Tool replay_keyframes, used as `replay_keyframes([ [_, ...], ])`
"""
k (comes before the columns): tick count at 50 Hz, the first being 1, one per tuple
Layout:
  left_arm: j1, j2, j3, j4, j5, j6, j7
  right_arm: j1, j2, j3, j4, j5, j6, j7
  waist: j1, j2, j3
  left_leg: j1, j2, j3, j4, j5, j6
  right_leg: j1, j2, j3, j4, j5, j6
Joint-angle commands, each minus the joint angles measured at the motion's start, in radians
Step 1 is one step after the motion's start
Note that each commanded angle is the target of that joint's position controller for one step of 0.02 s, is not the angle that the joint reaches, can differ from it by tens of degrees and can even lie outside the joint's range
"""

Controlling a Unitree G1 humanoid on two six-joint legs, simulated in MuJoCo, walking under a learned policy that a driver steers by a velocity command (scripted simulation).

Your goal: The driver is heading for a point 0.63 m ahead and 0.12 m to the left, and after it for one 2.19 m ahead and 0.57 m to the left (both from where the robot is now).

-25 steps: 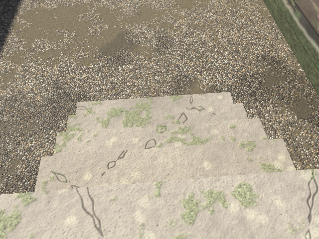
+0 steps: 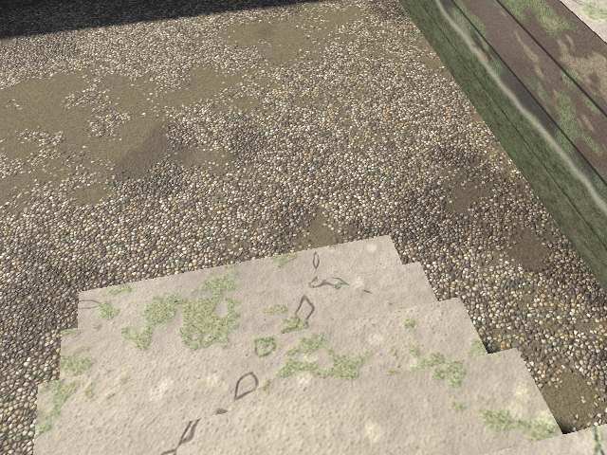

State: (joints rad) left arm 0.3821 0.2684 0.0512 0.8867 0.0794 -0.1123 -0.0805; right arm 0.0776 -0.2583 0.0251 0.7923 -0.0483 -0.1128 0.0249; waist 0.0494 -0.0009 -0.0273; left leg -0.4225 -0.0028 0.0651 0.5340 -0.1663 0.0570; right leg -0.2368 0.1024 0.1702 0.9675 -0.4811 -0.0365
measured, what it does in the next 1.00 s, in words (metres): walks ahead, turning left: right foot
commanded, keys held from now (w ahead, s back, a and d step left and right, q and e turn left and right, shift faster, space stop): w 0.36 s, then w+q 0.56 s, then q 0.08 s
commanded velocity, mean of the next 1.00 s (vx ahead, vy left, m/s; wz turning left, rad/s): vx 0.49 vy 0.00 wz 0.20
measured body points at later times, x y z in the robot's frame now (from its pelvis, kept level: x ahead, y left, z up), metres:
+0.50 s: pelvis +0.25 -0.03 +0.00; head +0.27 -0.04 +0.45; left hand +0.43 +0.19 -0.10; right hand +0.21 -0.27 -0.15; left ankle +0.10 +0.10 -0.67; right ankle +0.32 -0.11 -0.73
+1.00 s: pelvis +0.48 +0.00 -0.09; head +0.47 +0.01 +0.36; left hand +0.30 +0.12 -0.24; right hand +0.67 -0.16 -0.21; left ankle +0.56 +0.15 -0.82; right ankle +0.32 -0.12 -0.73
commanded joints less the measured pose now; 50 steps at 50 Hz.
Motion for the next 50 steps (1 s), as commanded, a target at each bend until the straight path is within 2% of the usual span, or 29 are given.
replay_keyframes([
  [1, -0.063, 0.075, 0.01, -0.073, -0.009, 0.0, 0.042, 0.277, -0.083, -0.034, 0.054, -0.006, 0.006, -0.016, -0.126, 0.05, -0.001, 0.506, 0.329, -0.506, -0.336, -0.225, 0.222, -0.613, -0.109, -0.007, 0.283, 0.135, -0.022],
  [3, -0.088, 0.029, -0.01, -0.071, 0.029, 0.007, 0.045, 0.209, -0.006, -0.013, 0.04, 0.003, 0.006, -0.036, -0.073, 0.048, -0.022, 0.377, 0.287, -0.375, -0.393, 0.021, 0.219, -0.473, -0.177, -0.025, 0.19, 0.205, -0.02],
  [6, -0.144, 0.006, -0.017, -0.082, 0.006, 0.018, 0.028, 0.224, -0.047, -0.036, 0.055, -0.007, -0.008, -0.037, -0.064, 0.044, -0.01, 0.326, 0.233, -0.226, -0.422, 0.155, 0.217, -0.458, -0.193, -0.09, 0.029, 0.21, 0.025],
  [10, -0.211, -0.029, -0.04, -0.095, -0.003, 0.041, 0.015, 0.32, -0.084, -0.06, 0.102, -0.019, -0.016, 0.008, -0.082, 0.037, 0.019, 0.254, 0.217, -0.124, -0.402, 0.409, 0.223, -0.394, -0.194, -0.177, -0.222, 0.443, 0.043],
  [14, -0.285, 0.005, -0.029, -0.123, 0.001, 0.059, 0.01, 0.383, -0.076, -0.056, 0.149, -0.024, -0.02, 0.04, -0.083, 0.079, 0.03, 0.303, 0.235, -0.125, -0.353, 0.463, 0.214, -0.393, -0.177, -0.156, -0.29, 0.53, 0.001],
  [17, -0.358, 0.023, -0.018, -0.154, -0.008, 0.054, 0.02, 0.388, -0.084, -0.057, 0.152, -0.025, -0.012, 0.038, -0.088, 0.077, 0.036, 0.328, 0.24, -0.116, -0.314, 0.391, 0.175, -0.342, -0.159, -0.171, -0.294, 0.448, -0.02],
  [18, -0.389, 0.029, -0.014, -0.17, -0.083, 0.067, 0.043, 0.395, -0.111, -0.076, 0.158, 0.084, 0.024, -0.005, -0.077, 0.06, 0.078, 0.324, 0.174, -0.035, -0.288, 0.411, 0.093, -0.264, -0.107, -0.269, -0.34, 0.411, -0.01],
  [19, -0.38, 0.003, -0.02, -0.169, -0.082, 0.071, 0.06, 0.453, -0.106, -0.068, 0.172, 0.089, 0.045, -0.03, -0.103, 0.103, 0.085, 0.312, 0.178, -0.067, -0.243, 0.465, 0.082, -0.182, -0.082, -0.281, -0.353, 0.355, -0.01],
  [20, -0.294, 0.004, -0.014, -0.153, -0.082, 0.068, 0.07, 0.465, -0.106, -0.068, 0.185, 0.071, 0.06, -0.046, -0.06, 0.11, 0.091, 0.333, 0.181, -0.075, -0.154, 0.582, 0.069, -0.103, -0.063, -0.261, -0.417, 0.325, -0.02],
  [21, -0.19, 0.061, 0.001, -0.121, -0.043, 0.031, 0.054, 0.429, -0.126, -0.063, 0.194, -0.068, 0.021, 0.015, 0.005, 0.026, -0.006, 0.202, 0.207, -0.123, -0.066, 0.534, 0.084, 0.108, -0.141, -0.159, -0.444, 0.501, -0.079],
  [22, 0.064, 0.173, 0.045, -0.062, -0.03, 0.015, 0.061, 0.379, -0.091, -0.063, 0.161, -0.054, 0.002, 0.036, 0.085, -0.105, -0.177, 0.082, 0.083, -0.036, 0.237, 0.184, 0.035, 0.415, -0.264, -0.032, -0.426, 0.624, -0.185],
  [23, 0.208, 0.199, 0.037, -0.032, -0.022, 0.008, 0.047, 0.58, 0.085, -0.013, 0.152, -0.05, -0.027, 0.053, 0.044, -0.321, -0.466, -0.206, -0.068, -0.101, 0.533, -0.478, -0.008, 0.805, -0.526, 0.407, -0.561, 0.573, -0.437],
  [24, 0.224, 0.131, 0.05, -0.003, 0.015, 0.0, 0.051, 0.368, -0.048, -0.053, 0.151, -0.012, -0.034, 0.06, 0.135, -0.153, -0.144, -0.435, -0.033, -0.189, 0.727, -0.43, 0.016, 0.59, -0.475, 0.436, -0.666, 0.266, -0.362],
  [25, 0.105, 0.107, 0.046, -0.005, -0.004, -0.002, 0.058, 0.311, -0.06, -0.056, 0.143, -0.008, -0.023, 0.038, 0.085, -0.089, -0.015, -0.435, 0.02, -0.198, 0.792, -0.315, 0.045, 0.359, -0.459, 0.282, -0.702, 0.128, -0.297],
  [26, 0.016, 0.028, 0.021, -0.022, -0.021, 0.006, 0.067, 0.295, -0.068, -0.06, 0.145, -0.015, -0.01, 0.015, 0.033, -0.036, 0.001, -0.38, 0.071, -0.185, 0.782, -0.237, 0.041, 0.23, -0.442, 0.216, -0.731, 0.109, -0.266],
  [28, -0.042, -0.101, -0.022, -0.033, -0.024, 0.011, 0.08, 0.281, 0.023, -0.033, 0.133, -0.039, 0.006, 0.009, -0.031, -0.024, -0.002, -0.283, 0.127, -0.225, 0.725, -0.101, 0.033, 0.072, -0.405, 0.075, -0.75, 0.329, -0.238],
  [31, 0.032, -0.053, -0.003, 0.014, 0.011, 0.012, 0.088, 0.263, 0.037, -0.04, 0.13, -0.031, 0.024, 0.042, -0.021, -0.021, 0.023, -0.289, 0.13, -0.177, 0.598, -0.025, 0.002, 0.013, -0.343, -0.122, -0.773, 0.382, -0.217],
  [33, 0.072, -0.065, -0.013, 0.055, 0.042, 0.008, 0.092, 0.314, 0.061, -0.03, 0.141, -0.054, 0.029, 0.077, -0.045, -0.027, 0.031, -0.278, 0.134, -0.164, 0.6, 0.169, 0.01, -0.065, -0.328, -0.189, -0.7, 0.449, -0.2],
  [34, 0.09, -0.085, -0.026, 0.059, 0.043, -0.003, 0.094, 0.299, 0.058, -0.031, 0.13, -0.067, 0.029, 0.084, -0.041, -0.019, 0.027, -0.311, 0.136, -0.162, 0.532, 0.278, 0.014, -0.051, -0.309, -0.216, -0.681, 0.454, -0.191],
  [35, 0.085, -0.134, -0.049, 0.081, 0.042, -0.015, 0.1, 0.246, 0.057, -0.024, 0.098, -0.066, 0.03, 0.076, -0.038, 0.003, 0.032, -0.38, 0.177, -0.235, 0.39, 0.403, 0.014, 0.008, -0.342, -0.186, -0.657, 0.457, -0.18],
  [36, 0.137, -0.125, -0.055, 0.108, 0.033, -0.022, 0.103, 0.213, 0.053, -0.024, 0.086, -0.057, 0.034, 0.068, -0.018, -0.01, 0.038, -0.415, 0.175, -0.225, 0.338, 0.475, 0.007, 0.053, -0.359, -0.182, -0.631, 0.493, -0.192],
  [37, 0.152, -0.118, -0.063, 0.121, 0.023, -0.026, 0.106, 0.191, 0.041, -0.025, 0.089, -0.045, 0.032, 0.061, -0.007, 0.011, 0.026, -0.347, 0.162, -0.203, 0.198, 0.631, 0.001, 0.004, -0.315, -0.247, -0.563, 0.445, -0.178],
  [38, 0.169, -0.099, -0.069, 0.121, 0.029, -0.021, 0.101, 0.19, 0.04, -0.032, 0.096, -0.042, 0.04, 0.057, -0.005, -0.033, 0.029, -0.22, 0.123, -0.135, 0.178, 0.69, -0.006, -0.088, -0.269, -0.29, -0.538, 0.412, -0.166],
  [40, 0.159, -0.099, -0.086, 0.124, 0.044, -0.017, 0.084, 0.165, 0.015, -0.039, 0.074, -0.05, 0.061, 0.062, -0.022, -0.044, 0.083, -0.126, 0.105, -0.103, 0.208, 0.695, 0.0, -0.212, -0.291, -0.281, -0.492, 0.319, -0.153],
  [42, 0.203, -0.092, -0.1, 0.149, 0.041, -0.023, 0.077, 0.132, 0.003, -0.043, 0.051, -0.048, 0.068, 0.057, -0.024, -0.035, 0.13, -0.168, 0.119, -0.126, 0.186, 0.625, 0.003, -0.152, -0.36, -0.226, -0.445, 0.309, -0.152],
  [46, 0.321, -0.062, -0.085, 0.202, 0.01, -0.001, 0.103, -0.037, 0.036, -0.028, 0.015, -0.047, 0.073, 0.048, 0.069, -0.012, 0.203, -0.297, 0.146, -0.101, -0.038, 0.441, -0.015, 0.094, -0.431, -0.161, -0.331, 0.236, -0.151],
  [47, 0.314, -0.066, -0.081, 0.199, 0.007, 0.007, 0.108, -0.06, 0.041, -0.028, 0.016, -0.053, 0.073, 0.051, 0.077, -0.008, 0.207, -0.249, 0.139, -0.074, -0.074, 0.417, -0.018, 0.081, -0.425, -0.171, -0.303, 0.253, -0.142],
  [48, 0.275, -0.076, -0.082, 0.189, 0.005, 0.01, 0.108, -0.055, 0.027, -0.037, 0.044, -0.042, 0.061, 0.047, 0.071, 0.008, 0.174, -0.112, 0.127, -0.044, -0.069, 0.486, -0.017, -0.01, -0.394, -0.218, -0.244, 0.247, -0.113],
  [50, 0.233, -0.025, -0.06, 0.169, -0.014, 0.025, 0.118, -0.019, 0.009, -0.049, 0.081, -0.054, 0.049, 0.045, 0.065, 0.017, 0.163, -0.007, 0.089, 0.021, -0.157, 0.382, -0.023, -0.009, -0.37, -0.253, -0.133, 0.253, -0.093],
])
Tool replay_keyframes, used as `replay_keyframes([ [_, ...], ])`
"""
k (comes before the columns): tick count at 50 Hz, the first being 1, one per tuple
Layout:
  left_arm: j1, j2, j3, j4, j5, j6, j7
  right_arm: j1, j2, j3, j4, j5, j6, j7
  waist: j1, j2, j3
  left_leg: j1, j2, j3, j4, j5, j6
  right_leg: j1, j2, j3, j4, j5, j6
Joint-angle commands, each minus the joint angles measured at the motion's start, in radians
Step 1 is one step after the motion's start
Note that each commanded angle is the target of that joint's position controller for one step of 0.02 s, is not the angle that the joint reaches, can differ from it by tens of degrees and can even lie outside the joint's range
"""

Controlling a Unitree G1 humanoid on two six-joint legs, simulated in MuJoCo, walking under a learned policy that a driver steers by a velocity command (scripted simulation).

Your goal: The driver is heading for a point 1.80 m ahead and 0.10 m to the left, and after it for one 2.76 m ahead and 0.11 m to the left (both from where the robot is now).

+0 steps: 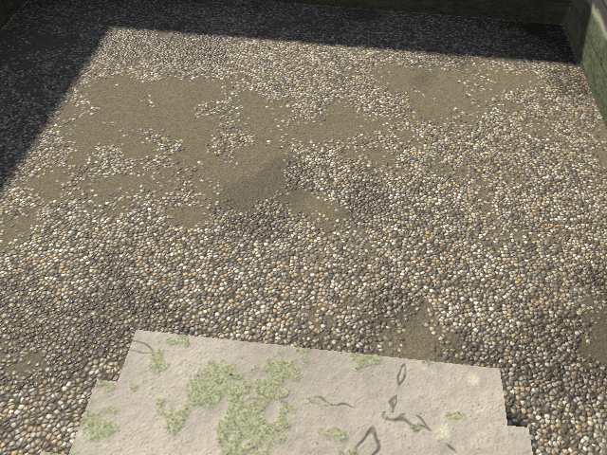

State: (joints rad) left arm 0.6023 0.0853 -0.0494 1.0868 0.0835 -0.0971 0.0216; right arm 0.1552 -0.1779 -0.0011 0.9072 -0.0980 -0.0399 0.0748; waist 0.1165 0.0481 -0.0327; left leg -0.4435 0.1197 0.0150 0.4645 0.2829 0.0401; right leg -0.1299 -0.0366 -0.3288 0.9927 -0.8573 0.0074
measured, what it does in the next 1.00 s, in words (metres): goes down, turning left: left foot 0.18 m lower, then right foot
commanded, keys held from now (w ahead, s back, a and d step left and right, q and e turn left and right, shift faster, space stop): q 0.28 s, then no key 0.72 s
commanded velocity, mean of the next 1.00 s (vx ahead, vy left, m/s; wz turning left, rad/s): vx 0.09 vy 0.00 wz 0.29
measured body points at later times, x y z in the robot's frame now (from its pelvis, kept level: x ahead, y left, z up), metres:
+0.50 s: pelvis +0.15 -0.02 -0.13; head +0.17 -0.02 +0.31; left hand +0.10 +0.24 -0.26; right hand +0.37 -0.22 -0.24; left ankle +0.14 +0.12 -0.73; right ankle +0.17 -0.12 -0.82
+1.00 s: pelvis +0.15 +0.00 -0.08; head +0.16 +0.00 +0.37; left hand +0.18 +0.27 -0.21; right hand +0.30 -0.22 -0.22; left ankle +0.12 +0.12 -0.82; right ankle +0.17 -0.13 -0.82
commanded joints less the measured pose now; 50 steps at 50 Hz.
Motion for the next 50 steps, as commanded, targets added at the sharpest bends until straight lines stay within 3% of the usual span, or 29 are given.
replay_keyframes([
  [1, 0.005, 0.181, 0.051, -0.027, -0.019, 0.02, 0.016, 0.004, -0.094, -0.039, 0.016, -0.001, -0.032, -0.015, -0.039, 0.001, 0.147, 0.115, -0.05, 0.103, -0.185, -0.054, -0.005, -0.098, -0.203, 0.214, -0.026, 0.689, -0.108],
  [3, -0.019, 0.189, 0.044, -0.006, 0.025, 0.05, -0.034, 0.396, -0.209, -0.1, 0.135, 0.011, -0.041, -0.047, -0.218, 0.092, 0.011, 0.63, -0.019, 0.106, -0.321, 0.381, 0.083, -0.28, -0.121, 0.156, 0.404, 0.613, -0.013],
  [4, 0.115, 0.038, 0.008, -0.032, 0.029, 0.047, -0.087, 0.59, -0.353, -0.137, 0.155, 0.021, -0.028, -0.057, -0.189, 0.289, -0.37, 1.22, 0.19, -0.15, 0.179, 1.095, 0.371, -0.576, -0.002, 0.16, 0.929, -0.053, 0.092],
  [5, -0.108, 0.135, 0.034, -0.158, -0.018, 0.028, -0.105, 0.674, -0.361, -0.153, 0.173, 0.021, -0.022, -0.052, -0.301, 0.16, -0.46, 1.348, 0.262, -0.311, 0.212, 1.203, 0.452, -0.813, 0.004, 0.266, 1.114, -0.121, 0.126],
  [6, -0.39, 0.171, 0.048, -0.275, -0.063, -0.014, -0.086, 0.603, -0.296, -0.144, 0.13, 0.01, -0.037, -0.07, -0.35, 0.015, -0.31, 1.25, 0.3, -0.315, 0.225, 1.002, 0.424, -1.046, -0.013, 0.312, 1.065, -0.089, 0.135],
  [7, -0.472, 0.206, 0.056, -0.354, -0.071, -0.035, -0.063, 0.386, -0.223, -0.117, 0.041, 0.029, -0.046, -0.074, -0.279, -0.04, -0.219, 0.98, 0.29, -0.317, 0.18, 0.647, 0.388, -1.045, -0.059, 0.37, 0.868, -0.019, 0.107],
  [9, -0.315, 0.189, 0.064, -0.292, -0.023, -0.025, -0.009, 0.137, -0.099, -0.053, -0.035, 0.031, -0.053, -0.06, -0.078, -0.098, 0.031, 0.19, 0.234, -0.232, -0.008, 0.306, 0.303, -0.673, -0.157, 0.456, 0.347, 0.338, 0.037],
  [10, -0.247, 0.17, 0.072, -0.265, -0.028, -0.011, 0.006, 0.155, -0.126, -0.058, -0.055, 0.023, -0.06, -0.057, -0.04, 0.021, 0.104, -0.019, 0.163, -0.197, -0.027, 0.374, 0.327, -0.535, -0.1, 0.374, 0.351, 0.423, 0.027],
  [12, -0.161, 0.14, 0.068, -0.218, -0.022, 0.005, -0.024, 0.197, -0.17, -0.061, -0.089, 0.025, -0.072, -0.048, -0.039, 0.027, 0.041, -0.166, 0.069, -0.171, -0.023, 0.25, 0.322, -0.367, -0.029, 0.298, 0.048, 0.777, 0.034],
  [14, -0.112, 0.126, 0.056, -0.213, -0.01, 0.015, -0.059, 0.106, -0.229, -0.069, -0.148, -0.025, -0.071, -0.043, 0.003, 0.045, -0.028, -0.338, 0.012, -0.172, 0.1, 0.143, 0.271, -0.165, 0.016, 0.266, 0.198, 0.957, 0.027],
  [18, 0.079, 0.251, 0.116, -0.227, -0.006, 0.02, -0.018, -0.079, -0.208, -0.051, -0.223, 0.038, -0.088, -0.026, 0.148, -0.066, -0.032, -0.488, 0.018, -0.202, 0.39, 0.117, 0.158, 0.148, 0.052, 0.261, 0.023, 0.736, 0.026],
  [19, 0.213, 0.312, 0.145, -0.2, -0.018, 0.016, 0.005, -0.156, -0.193, -0.049, -0.265, 0.047, -0.099, -0.007, 0.224, -0.176, -0.066, -0.53, -0.063, -0.148, 0.681, 0.029, 0.107, 0.24, 0.013, 0.301, -0.147, 0.968, -0.055],
  [20, -0.012, 0.47, 0.161, -0.291, -0.032, 0.012, 0.003, 0.085, -0.075, -0.046, -0.249, 0.04, -0.1, -0.004, 0.011, -0.437, -0.114, -0.561, -0.254, -0.051, 0.966, -0.903, 0.011, 0.109, -0.269, 0.789, -0.423, 1.608, -0.445],
  [21, -0.142, 0.397, 0.126, -0.339, 0.005, -0.011, -0.036, 0.154, -0.107, -0.047, -0.24, 0.077, -0.079, -0.037, -0.049, -0.2, -0.101, -0.607, -0.269, -0.19, 1.112, -1.014, -0.024, -0.032, -0.402, 0.98, -0.443, 1.825, -0.576],
  [22, -0.201, 0.331, 0.107, -0.331, -0.003, -0.013, -0.055, 0.125, -0.118, -0.038, -0.232, 0.069, -0.062, -0.061, -0.057, -0.164, -0.057, -0.716, -0.208, -0.235, 1.13, -0.945, -0.054, -0.064, -0.435, 0.96, -0.45, 1.648, -0.537],
  [24, -0.367, 0.202, 0.057, -0.383, -0.046, 0.009, -0.068, 0.165, -0.121, -0.019, -0.2, 0.017, -0.015, -0.094, -0.122, -0.078, -0.177, -0.722, -0.148, -0.263, 1.108, -0.794, -0.16, -0.097, -0.338, 0.87, -0.331, 1.398, -0.411],
  [26, -0.479, 0.174, 0.034, -0.367, -0.017, 0.018, -0.092, 0.331, -0.064, 0.016, -0.107, -0.017, 0.007, -0.028, -0.249, -0.039, -0.152, -0.359, -0.087, -0.2, 1.065, -0.422, -0.182, -0.441, -0.165, 0.636, -0.295, 1.288, -0.234],
  [28, -0.628, 0.302, 0.039, -0.381, -0.044, 0.011, -0.098, 0.359, -0.106, 0.0, -0.106, 0.022, 0.007, 0.033, -0.334, -0.064, -0.083, 0.077, -0.116, -0.027, 1.139, -0.354, -0.2, -0.864, -0.057, 0.452, -0.39, 1.147, -0.16],
  [29, -0.601, 0.306, 0.032, -0.365, -0.06, 0.0, -0.091, 0.291, -0.147, -0.013, -0.146, 0.037, 0.0, 0.025, -0.302, -0.071, -0.063, 0.041, -0.106, -0.032, 1.061, -0.461, -0.213, -0.793, -0.075, 0.463, -0.413, 1.104, -0.145],
  [30, -0.557, 0.302, 0.019, -0.342, -0.093, -0.016, -0.086, 0.188, -0.148, -0.006, -0.186, 0.032, -0.006, 0.022, -0.26, -0.047, -0.051, -0.069, -0.077, -0.005, 0.642, -0.702, -0.23, -0.567, -0.08, 0.441, -0.409, 0.995, -0.115],
  [31, -0.477, 0.263, -0.005, -0.292, -0.108, -0.02, -0.104, 0.147, -0.116, 0.013, -0.165, 0.056, -0.01, 0.03, -0.194, -0.084, -0.068, -0.017, -0.074, -0.017, 0.434, -0.792, -0.24, -0.429, -0.085, 0.441, -0.364, 0.949, -0.071],
  [32, -0.436, 0.249, -0.015, -0.247, -0.135, -0.012, -0.138, 0.191, -0.084, 0.023, -0.134, 0.087, -0.005, 0.035, -0.209, -0.113, -0.079, 0.106, -0.063, -0.035, 0.183, -0.545, -0.217, -0.371, -0.09, 0.47, -0.324, 0.916, -0.046],
  [33, -0.33, 0.267, -0.001, -0.203, -0.131, -0.002, -0.171, 0.213, -0.149, 0.001, -0.097, 0.102, -0.002, 0.021, -0.16, -0.135, -0.121, 0.207, -0.074, -0.098, 0.147, -0.239, -0.166, -0.305, -0.073, 0.484, -0.298, 0.913, -0.018],
  [34, -0.135, 0.293, 0.036, -0.203, -0.106, 0.003, -0.155, 0.053, -0.292, -0.026, -0.157, 0.12, -0.009, 0.009, 0.004, -0.001, -0.181, 0.194, -0.093, -0.152, 0.134, -0.077, -0.045, -0.191, -0.026, 0.401, -0.324, 0.758, 0.023],
  [35, -0.151, 0.352, 0.053, -0.208, -0.095, 0.002, -0.13, -0.052, -0.292, -0.033, -0.196, 0.105, -0.009, 0.025, 0.011, -0.013, -0.151, 0.148, -0.08, -0.104, 0.135, -0.177, 0.006, -0.186, -0.009, 0.343, -0.353, 0.633, 0.022],
  [38, -0.366, 0.277, 0.044, -0.235, -0.076, 0.004, -0.125, 0.015, -0.184, -0.016, -0.149, 0.114, 0.001, 0.015, -0.067, -0.025, -0.015, -0.003, -0.088, -0.115, 0.055, -0.39, -0.01, -0.126, -0.014, 0.3, -0.376, 0.637, -0.003],
  [44, -0.441, 0.272, 0.057, -0.229, -0.088, 0.013, -0.135, 0.119, -0.174, -0.029, -0.109, 0.097, 0.021, 0.005, -0.118, -0.038, -0.005, 0.112, -0.1, -0.054, -0.014, -0.35, -0.036, -0.066, -0.005, 0.309, -0.528, 0.691, -0.009],
  [46, -0.361, 0.238, 0.051, -0.193, -0.1, 0.106, -0.033, 0.109, -0.125, -0.011, -0.097, 0.116, 0.057, -0.072, -0.108, -0.004, -0.062, 0.215, -0.032, -0.087, 0.013, -0.011, -0.018, 0.042, -0.058, 0.332, -0.521, 0.926, -0.009],
  [50, -0.401, 0.241, 0.059, -0.182, -0.1, 0.142, -0.011, 0.088, -0.153, -0.013, -0.071, 0.107, 0.084, -0.09, -0.126, -0.015, -0.006, 0.219, -0.018, -0.096, -0.051, -0.145, -0.016, 0.056, -0.051, 0.342, -0.598, 0.799, -0.013],
])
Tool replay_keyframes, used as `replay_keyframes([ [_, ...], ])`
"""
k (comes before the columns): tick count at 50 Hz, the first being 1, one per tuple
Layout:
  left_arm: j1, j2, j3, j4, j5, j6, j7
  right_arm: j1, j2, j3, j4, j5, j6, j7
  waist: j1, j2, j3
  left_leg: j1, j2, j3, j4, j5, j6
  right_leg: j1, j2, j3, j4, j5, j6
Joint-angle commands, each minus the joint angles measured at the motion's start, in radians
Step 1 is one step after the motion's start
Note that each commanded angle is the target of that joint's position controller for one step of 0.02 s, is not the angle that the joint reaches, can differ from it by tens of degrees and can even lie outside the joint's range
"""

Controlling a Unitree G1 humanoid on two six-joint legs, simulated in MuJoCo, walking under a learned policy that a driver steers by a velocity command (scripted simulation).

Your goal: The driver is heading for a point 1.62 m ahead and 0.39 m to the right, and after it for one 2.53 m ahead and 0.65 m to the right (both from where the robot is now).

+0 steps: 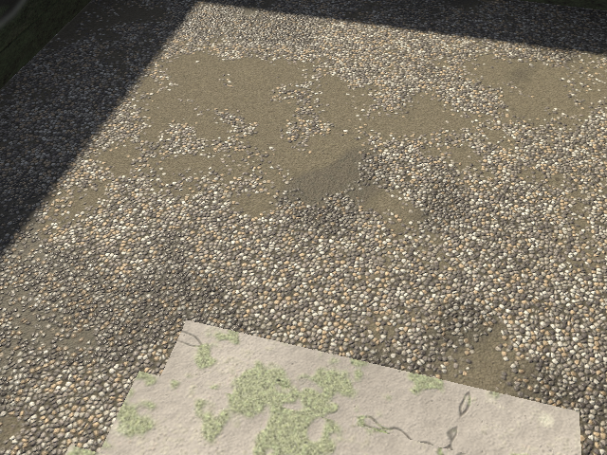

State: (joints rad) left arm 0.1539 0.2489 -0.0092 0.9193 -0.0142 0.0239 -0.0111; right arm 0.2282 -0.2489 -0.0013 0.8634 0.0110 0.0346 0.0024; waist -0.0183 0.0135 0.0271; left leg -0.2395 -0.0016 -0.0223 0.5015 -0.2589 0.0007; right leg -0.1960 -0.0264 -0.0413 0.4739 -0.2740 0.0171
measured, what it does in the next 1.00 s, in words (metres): stands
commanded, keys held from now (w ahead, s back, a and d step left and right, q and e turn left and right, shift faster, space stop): no key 1.00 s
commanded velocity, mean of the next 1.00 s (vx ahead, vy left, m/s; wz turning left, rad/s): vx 0.00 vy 0.00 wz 0.01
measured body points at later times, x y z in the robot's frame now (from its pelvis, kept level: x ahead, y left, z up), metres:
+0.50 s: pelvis -0.03 -0.01 +0.00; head -0.03 -0.02 +0.45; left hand -0.06 +0.22 -0.15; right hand +0.01 -0.25 -0.16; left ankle +0.00 +0.12 -0.74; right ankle -0.02 -0.13 -0.74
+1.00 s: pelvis -0.03 -0.03 +0.00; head -0.02 -0.04 +0.45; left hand -0.03 +0.19 -0.15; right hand -0.05 -0.25 -0.16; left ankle +0.00 +0.12 -0.74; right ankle -0.02 -0.13 -0.74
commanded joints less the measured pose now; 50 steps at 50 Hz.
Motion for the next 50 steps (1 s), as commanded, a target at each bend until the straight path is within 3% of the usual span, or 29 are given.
replay_keyframes([
  [1, 0.047, 0.076, 0.021, -0.005, 0.0, 0.022, 0.019, 0.01, -0.086, -0.013, -0.017, -0.005, 0.014, -0.017, 0.007, 0.018, -0.04, 0.003, 0.104, -0.061, -0.109, 0.344, 0.024, 0.12, -0.058, 0.057, -0.095, 0.181, -0.023],
  [8, 0.079, 0.066, 0.035, 0.073, 0.01, 0.009, 0.01, -0.012, -0.078, -0.011, 0.069, -0.016, 0.006, -0.013, 0.002, 0.008, 0.008, -0.009, 0.102, -0.056, -0.185, 0.182, 0.025, 0.121, -0.055, 0.065, -0.149, 0.146, -0.021],
  [12, 0.118, 0.034, 0.033, 0.118, 0.022, 0.01, 0.005, -0.034, -0.076, -0.013, 0.097, -0.018, 0.009, -0.017, 0.012, 0.022, 0.022, -0.082, 0.098, -0.06, -0.221, 0.032, 0.031, 0.127, -0.025, 0.04, -0.115, 0.121, -0.025],
  [21, 0.213, 0.014, 0.033, 0.174, 0.035, -0.004, 0.006, -0.022, -0.056, -0.016, 0.162, -0.029, 0.019, -0.024, 0.015, 0.013, 0.031, -0.126, 0.081, -0.035, -0.201, -0.074, 0.035, 0.039, -0.011, 0.05, -0.099, 0.03, -0.038],
  [30, 0.23, 0.022, 0.035, 0.147, 0.036, -0.014, 0.011, 0.044, -0.022, -0.014, 0.2, -0.034, 0.029, -0.021, -0.005, -0.046, 0.041, -0.058, 0.051, 0.009, -0.134, -0.033, 0.021, -0.102, -0.037, 0.12, -0.201, -0.145, -0.051],
  [39, 0.267, -0.006, 0.039, 0.148, 0.036, -0.007, 0.013, 0.086, -0.014, -0.014, 0.217, -0.032, 0.01, -0.03, 0.019, -0.01, 0.033, -0.13, 0.069, 0.0, -0.153, -0.023, 0.015, -0.022, -0.016, 0.088, -0.139, -0.041, -0.061],
  [50, 0.247, -0.015, 0.039, 0.149, 0.028, -0.019, 0.017, 0.136, 0.012, -0.008, 0.236, -0.033, 0.007, -0.032, 0.004, -0.014, 0.037, -0.077, 0.078, 0.006, -0.135, 0.052, 0.007, -0.026, -0.022, 0.096, -0.157, 0.007, -0.062],
])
